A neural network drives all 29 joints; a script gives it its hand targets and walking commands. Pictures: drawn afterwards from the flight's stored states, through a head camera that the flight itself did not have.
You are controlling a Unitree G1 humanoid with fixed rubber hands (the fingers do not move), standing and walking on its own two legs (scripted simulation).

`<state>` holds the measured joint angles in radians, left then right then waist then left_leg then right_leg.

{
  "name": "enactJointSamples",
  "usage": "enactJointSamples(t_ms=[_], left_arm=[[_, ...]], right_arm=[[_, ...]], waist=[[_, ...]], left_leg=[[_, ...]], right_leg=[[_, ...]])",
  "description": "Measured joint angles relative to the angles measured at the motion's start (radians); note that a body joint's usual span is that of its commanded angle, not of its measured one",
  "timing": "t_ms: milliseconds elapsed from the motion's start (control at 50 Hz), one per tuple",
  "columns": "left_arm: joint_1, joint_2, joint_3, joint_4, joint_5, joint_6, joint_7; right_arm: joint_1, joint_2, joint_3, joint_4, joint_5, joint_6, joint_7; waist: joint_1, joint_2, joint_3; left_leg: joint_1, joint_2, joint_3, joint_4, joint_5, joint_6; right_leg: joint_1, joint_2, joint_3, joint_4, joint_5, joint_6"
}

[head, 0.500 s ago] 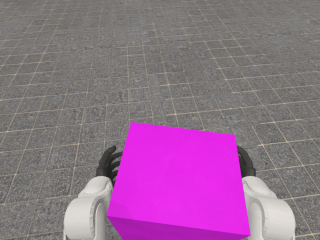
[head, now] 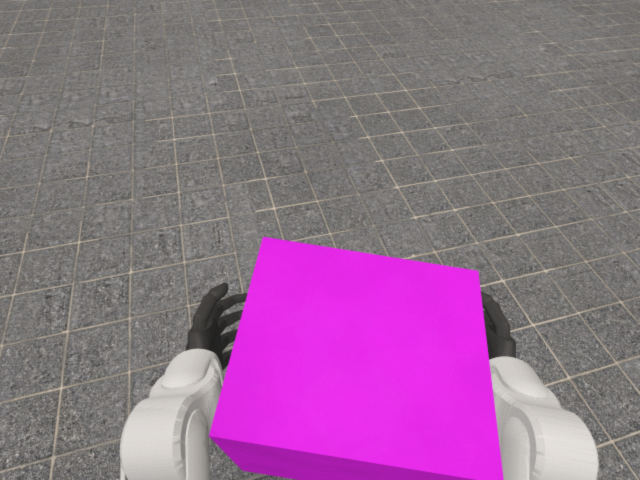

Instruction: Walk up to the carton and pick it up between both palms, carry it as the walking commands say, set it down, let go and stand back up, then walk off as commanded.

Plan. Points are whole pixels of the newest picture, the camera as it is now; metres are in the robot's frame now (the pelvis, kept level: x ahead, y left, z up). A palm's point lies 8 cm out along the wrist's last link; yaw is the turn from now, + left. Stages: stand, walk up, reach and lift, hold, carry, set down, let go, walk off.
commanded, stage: carry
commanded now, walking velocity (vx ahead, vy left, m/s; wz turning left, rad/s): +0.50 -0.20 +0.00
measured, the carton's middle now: (341, 386) +0.22 -0.01 +0.02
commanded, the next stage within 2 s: none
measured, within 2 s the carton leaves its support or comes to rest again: neither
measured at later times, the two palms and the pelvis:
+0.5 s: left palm (291, 176) +0.52 +0.06 +0.07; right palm (477, 163) +0.56 -0.24 +0.07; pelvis +0.31 -0.12 -0.02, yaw +4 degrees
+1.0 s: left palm (361, 77) +0.84 -0.08 +0.06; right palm (499, 80) +0.86 -0.38 +0.06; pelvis +0.62 -0.23 -0.02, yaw +2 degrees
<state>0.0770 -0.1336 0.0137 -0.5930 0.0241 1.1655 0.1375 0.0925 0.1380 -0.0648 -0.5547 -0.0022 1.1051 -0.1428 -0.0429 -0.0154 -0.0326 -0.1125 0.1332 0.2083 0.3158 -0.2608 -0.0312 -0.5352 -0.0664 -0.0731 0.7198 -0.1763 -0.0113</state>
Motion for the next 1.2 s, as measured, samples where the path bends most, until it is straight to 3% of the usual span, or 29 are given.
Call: enactJointSamples(t_ms=[120,160,220,260,400,540,580,620,660,680,720,800,900,940,980,1020,1060,1120,1200], left_arm=[[0.005,0.000,-0.001,-0.045,-0.007,0.006,0.001],[-0.012,0.001,-0.006,-0.007,-0.004,-0.003,0.001],[-0.030,0.002,-0.005,0.061,0.000,-0.004,0.004],[-0.017,0.000,0.002,0.066,-0.003,-0.007,0.004],[0.008,-0.002,0.019,0.033,-0.014,-0.022,-0.001],[-0.003,-0.001,0.013,-0.005,-0.008,0.014,-0.002],[-0.011,0.001,0.029,0.004,-0.004,0.030,-0.001],[-0.022,0.002,0.043,0.036,-0.001,0.039,0.001],[-0.032,0.003,0.037,0.061,0.001,0.039,0.001],[-0.031,0.003,0.029,0.066,0.002,0.036,0.001],[-0.019,0.002,0.014,0.064,0.004,0.024,-0.001],[-0.001,0.000,0.005,0.024,0.001,0.006,-0.002],[0.010,-0.001,0.005,-0.031,-0.008,0.000,-0.001],[0.003,0.000,0.005,-0.039,-0.011,0.004,-0.001],[-0.016,0.001,-0.007,0.012,-0.003,-0.012,0.000],[-0.026,0.001,-0.005,0.056,0.000,-0.012,0.001],[-0.018,0.000,0.001,0.065,-0.004,-0.010,0.003],[-0.002,-0.001,0.011,0.052,-0.011,-0.016,0.002],[0.007,-0.002,0.017,0.021,-0.017,-0.020,0.000]], right_arm=[[0.000,0.000,0.011,-0.048,-0.005,0.014,-0.001],[-0.023,-0.004,-0.005,-0.030,-0.010,0.027,-0.001],[-0.051,-0.007,-0.023,0.023,-0.017,0.049,0.001],[-0.050,-0.007,-0.017,0.037,-0.019,0.049,0.001],[-0.027,-0.004,0.012,0.026,-0.026,0.018,0.002],[-0.021,-0.003,0.013,-0.011,-0.026,0.037,0.002],[-0.039,-0.005,0.022,0.026,-0.026,0.039,0.002],[-0.066,-0.008,0.021,0.073,-0.030,0.048,0.001],[-0.062,-0.007,0.009,0.084,-0.029,0.048,0.001],[-0.050,-0.006,0.003,0.079,-0.026,0.045,0.000],[-0.027,-0.003,-0.004,0.061,-0.019,0.035,0.000],[-0.006,-0.001,0.000,0.019,-0.006,0.017,-0.002],[-0.002,-0.001,0.013,-0.030,-0.003,0.013,-0.004],[-0.004,-0.001,0.014,-0.047,-0.009,0.021,-0.004],[-0.034,-0.006,-0.010,-0.021,-0.012,0.035,-0.003],[-0.051,-0.008,-0.021,0.013,-0.017,0.052,-0.001],[-0.051,-0.007,-0.017,0.027,-0.019,0.056,-0.001],[-0.037,-0.005,-0.001,0.028,-0.022,0.040,0.000],[-0.026,-0.004,0.013,0.008,-0.024,0.025,-0.001]], waist=[[0.025,0.008,-0.009],[0.045,0.042,-0.013],[0.056,0.045,0.002],[0.060,0.040,0.007],[0.079,0.014,-0.008],[0.087,-0.023,-0.042],[0.080,-0.058,-0.053],[0.061,-0.048,-0.057],[0.034,-0.031,-0.049],[0.020,-0.024,-0.045],[0.001,-0.009,-0.036],[-0.006,0.011,-0.009],[0.016,0.013,0.000],[0.025,0.006,-0.010],[0.043,0.053,-0.008],[0.048,0.056,-0.001],[0.050,0.051,0.003],[0.060,0.039,0.001],[0.074,0.016,-0.006]], left_leg=[[0.115,0.055,-0.019,0.052,-0.133,-0.085],[0.057,0.101,-0.068,0.270,-0.203,-0.061],[-0.150,0.031,-0.177,0.710,-0.222,0.000],[-0.253,-0.007,-0.172,0.794,-0.195,0.024],[-0.411,-0.057,-0.067,0.495,-0.052,0.048],[-0.345,-0.102,-0.007,0.204,0.110,0.084],[-0.312,-0.106,0.018,0.215,0.121,0.109],[-0.288,-0.081,0.035,0.237,0.059,0.110],[-0.238,-0.068,0.030,0.195,0.041,0.092],[-0.207,-0.065,0.024,0.162,0.045,0.075],[-0.144,-0.054,0.013,0.097,0.048,0.057],[-0.042,-0.009,0.003,0.016,0.031,0.014],[0.062,0.045,-0.008,0.001,-0.041,-0.066],[0.072,0.064,-0.027,0.085,-0.115,-0.086],[-0.004,0.106,-0.093,0.323,-0.179,-0.045],[-0.129,0.050,-0.162,0.603,-0.215,-0.004],[-0.232,0.000,-0.167,0.732,-0.206,0.021],[-0.327,-0.037,-0.113,0.673,-0.176,0.039],[-0.376,-0.074,-0.052,0.452,-0.083,0.058]], right_leg=[[0.087,0.033,-0.106,-0.269,0.087,-0.031],[0.109,0.059,-0.137,-0.225,0.073,-0.054],[0.150,0.056,-0.156,-0.180,-0.035,-0.075],[0.205,0.060,-0.165,-0.231,-0.044,-0.068],[0.412,0.113,-0.176,-0.433,-0.071,-0.098],[0.588,0.159,-0.140,-0.453,-0.208,-0.093],[0.538,0.128,-0.113,-0.258,-0.265,-0.074],[0.367,0.129,-0.044,0.131,-0.227,-0.031],[0.220,0.127,0.013,0.392,-0.176,-0.021],[0.170,0.108,0.027,0.427,-0.147,-0.018],[0.108,0.058,0.043,0.352,-0.120,-0.014],[0.054,0.002,0.034,0.036,-0.069,-0.002],[0.075,0.005,-0.051,-0.228,0.053,-0.013],[0.130,0.012,-0.088,-0.301,0.075,-0.027],[0.134,0.043,-0.124,-0.224,0.044,-0.041],[0.158,0.042,-0.138,-0.195,-0.022,-0.049],[0.206,0.043,-0.152,-0.234,-0.041,-0.045],[0.285,0.062,-0.167,-0.320,-0.051,-0.065],[0.395,0.094,-0.176,-0.419,-0.073,-0.079]])
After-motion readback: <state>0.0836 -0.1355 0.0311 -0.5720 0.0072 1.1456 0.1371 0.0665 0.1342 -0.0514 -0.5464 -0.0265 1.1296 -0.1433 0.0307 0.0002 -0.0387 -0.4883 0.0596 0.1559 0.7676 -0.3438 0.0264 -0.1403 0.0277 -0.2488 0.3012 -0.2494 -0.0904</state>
